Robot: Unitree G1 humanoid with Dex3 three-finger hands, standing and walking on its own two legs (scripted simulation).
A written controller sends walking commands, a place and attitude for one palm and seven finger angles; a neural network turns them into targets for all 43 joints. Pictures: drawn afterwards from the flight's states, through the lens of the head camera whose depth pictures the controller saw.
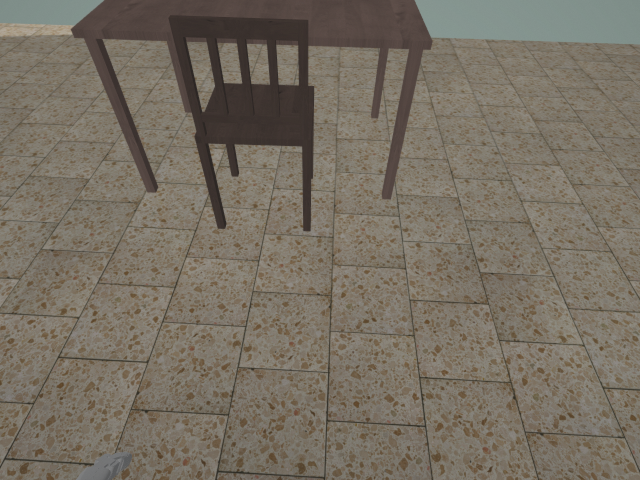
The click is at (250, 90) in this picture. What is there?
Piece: chair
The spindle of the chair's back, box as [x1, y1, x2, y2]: [236, 39, 254, 115]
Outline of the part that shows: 236,39 246,115 253,115 254,112 245,39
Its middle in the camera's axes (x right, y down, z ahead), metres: -0.23 -0.49 +1.19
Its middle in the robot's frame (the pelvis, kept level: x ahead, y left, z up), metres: +1.21 +0.28 -0.09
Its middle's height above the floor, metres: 0.67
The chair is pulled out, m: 0.00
